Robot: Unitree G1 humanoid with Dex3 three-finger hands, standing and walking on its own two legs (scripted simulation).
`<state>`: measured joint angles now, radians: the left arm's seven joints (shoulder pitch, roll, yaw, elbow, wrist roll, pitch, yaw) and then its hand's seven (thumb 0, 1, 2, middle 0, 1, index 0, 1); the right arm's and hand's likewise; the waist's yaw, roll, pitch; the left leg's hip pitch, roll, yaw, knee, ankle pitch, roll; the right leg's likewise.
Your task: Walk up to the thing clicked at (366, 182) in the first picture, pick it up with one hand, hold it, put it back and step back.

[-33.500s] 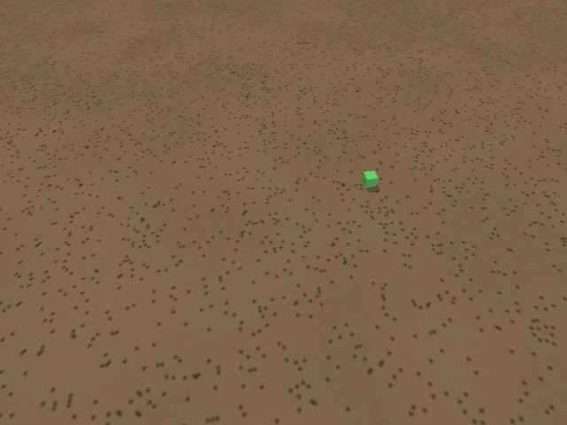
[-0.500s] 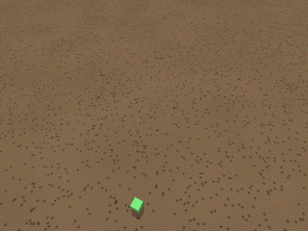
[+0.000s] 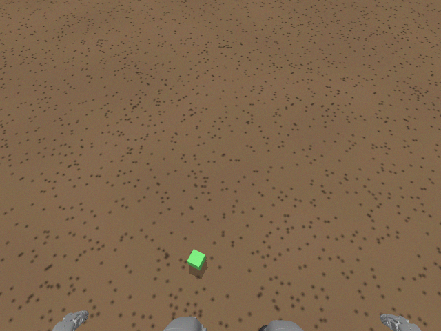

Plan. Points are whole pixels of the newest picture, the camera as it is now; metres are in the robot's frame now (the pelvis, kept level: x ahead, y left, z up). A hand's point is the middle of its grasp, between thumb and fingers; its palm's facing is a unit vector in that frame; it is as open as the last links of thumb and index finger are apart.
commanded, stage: step back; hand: left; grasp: from above
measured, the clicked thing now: (196, 259) +0.44 +0.12 -0.74
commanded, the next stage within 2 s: none
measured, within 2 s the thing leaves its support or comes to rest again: neither
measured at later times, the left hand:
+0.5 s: hand out of the picture +0.02 +0.30 -0.17, palm faces -0.12 -0.92 -0.38, open 7.4 cm
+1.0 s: hand out of the picture -0.10 +0.30 -0.15, palm faces -0.03 -0.93 -0.37, open 7.4 cm
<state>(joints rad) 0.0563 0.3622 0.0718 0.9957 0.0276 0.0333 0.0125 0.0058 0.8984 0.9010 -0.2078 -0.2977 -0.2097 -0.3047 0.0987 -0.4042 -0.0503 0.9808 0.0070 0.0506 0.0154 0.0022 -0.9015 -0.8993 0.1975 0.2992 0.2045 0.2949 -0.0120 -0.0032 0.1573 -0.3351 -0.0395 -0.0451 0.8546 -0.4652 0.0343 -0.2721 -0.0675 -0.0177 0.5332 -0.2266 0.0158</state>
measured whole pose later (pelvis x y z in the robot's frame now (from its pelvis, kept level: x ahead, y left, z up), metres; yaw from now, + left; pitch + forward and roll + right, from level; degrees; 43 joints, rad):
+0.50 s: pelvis -0.10 +0.04 -0.01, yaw -6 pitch -2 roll -1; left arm 0.14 0.39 0.09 0.88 0.02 0.06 0.01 0.01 0.90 0.90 -0.20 -0.30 -0.21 -0.30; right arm 0.12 -0.35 -0.03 0.84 -0.02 0.02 -0.02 0.00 -0.90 -0.90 0.20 0.30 0.21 0.30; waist -0.01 -0.02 0.20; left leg -0.37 0.02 0.09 0.65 -0.24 0.05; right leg -0.28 0.03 0.08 0.82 -0.49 0.00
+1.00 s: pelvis -0.24 +0.04 -0.01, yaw -2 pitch -2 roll -1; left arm 0.12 0.39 0.08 0.80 0.01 0.08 0.02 0.01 0.90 0.90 -0.21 -0.30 -0.21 -0.30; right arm 0.19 -0.36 -0.03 0.87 -0.03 0.02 0.00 0.01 -0.90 -0.90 0.20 0.30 0.21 0.30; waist -0.01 -0.04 0.17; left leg -0.27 -0.01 -0.03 0.63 -0.31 0.02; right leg -0.47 0.09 0.14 1.08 -0.52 -0.03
